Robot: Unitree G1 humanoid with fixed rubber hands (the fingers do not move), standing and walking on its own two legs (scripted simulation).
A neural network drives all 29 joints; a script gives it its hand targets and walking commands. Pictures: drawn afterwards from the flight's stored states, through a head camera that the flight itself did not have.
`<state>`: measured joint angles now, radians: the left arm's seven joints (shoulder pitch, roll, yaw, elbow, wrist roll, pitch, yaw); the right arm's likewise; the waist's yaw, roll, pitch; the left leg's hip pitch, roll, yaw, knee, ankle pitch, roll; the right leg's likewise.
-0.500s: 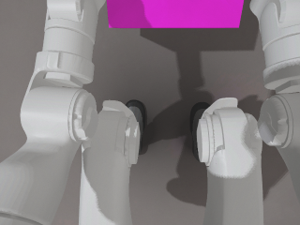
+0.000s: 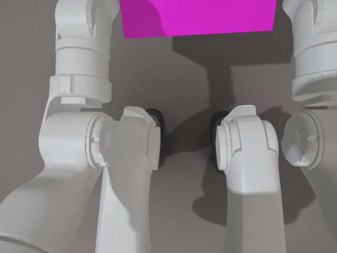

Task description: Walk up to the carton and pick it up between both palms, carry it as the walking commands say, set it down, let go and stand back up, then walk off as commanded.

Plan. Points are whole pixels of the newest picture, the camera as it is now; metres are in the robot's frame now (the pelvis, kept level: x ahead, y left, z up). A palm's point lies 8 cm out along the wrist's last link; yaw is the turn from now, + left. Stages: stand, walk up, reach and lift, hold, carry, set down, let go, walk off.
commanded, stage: reach and lift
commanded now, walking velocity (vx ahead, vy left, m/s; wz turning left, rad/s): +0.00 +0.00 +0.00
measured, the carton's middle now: out of the picture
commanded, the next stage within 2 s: none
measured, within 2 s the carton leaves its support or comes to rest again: neither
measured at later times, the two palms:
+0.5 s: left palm out of the picture +0.54 +0.14 -0.07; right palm out of the picture +0.54 -0.18 -0.07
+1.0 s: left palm out of the picture +0.52 +0.14 +0.01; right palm out of the picture +0.52 -0.17 +0.00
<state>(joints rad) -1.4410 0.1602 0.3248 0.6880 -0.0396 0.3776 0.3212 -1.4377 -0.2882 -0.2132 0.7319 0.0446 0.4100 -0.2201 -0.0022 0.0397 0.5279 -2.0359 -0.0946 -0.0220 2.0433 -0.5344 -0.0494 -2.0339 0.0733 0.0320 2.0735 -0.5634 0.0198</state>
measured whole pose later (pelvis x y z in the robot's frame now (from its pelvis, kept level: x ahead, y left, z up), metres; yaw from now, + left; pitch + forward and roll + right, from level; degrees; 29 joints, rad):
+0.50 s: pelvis -0.02 +0.00 +0.04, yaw -1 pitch +26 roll +1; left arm -1.41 0.13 0.38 0.64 0.02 0.41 0.30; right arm -1.43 -0.25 -0.27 0.70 -0.02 0.46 -0.20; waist 0.00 0.02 0.53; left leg -1.87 -0.10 -0.04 1.90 -0.48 -0.06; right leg -1.87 0.09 0.04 1.93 -0.51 0.03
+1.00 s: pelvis -0.02 +0.00 +0.10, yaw +0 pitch +22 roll +1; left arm -1.31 0.10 0.35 0.58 0.00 0.43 0.32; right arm -1.33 -0.23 -0.26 0.64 -0.02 0.48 -0.20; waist -0.01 0.02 0.52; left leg -1.65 -0.12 -0.06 1.73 -0.46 -0.06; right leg -1.64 0.09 0.05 1.75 -0.49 0.03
